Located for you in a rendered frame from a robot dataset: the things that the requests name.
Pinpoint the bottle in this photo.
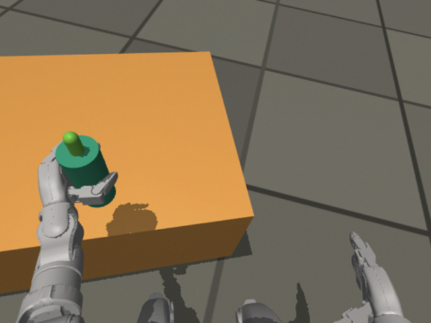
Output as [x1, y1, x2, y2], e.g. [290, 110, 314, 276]
[55, 131, 116, 208]

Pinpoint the right robot hand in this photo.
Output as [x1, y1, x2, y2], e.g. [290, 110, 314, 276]
[334, 231, 404, 323]

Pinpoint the left robot arm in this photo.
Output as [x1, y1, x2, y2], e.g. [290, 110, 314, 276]
[15, 202, 85, 323]

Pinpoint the left robot hand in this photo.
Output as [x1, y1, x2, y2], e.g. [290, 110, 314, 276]
[38, 140, 118, 207]

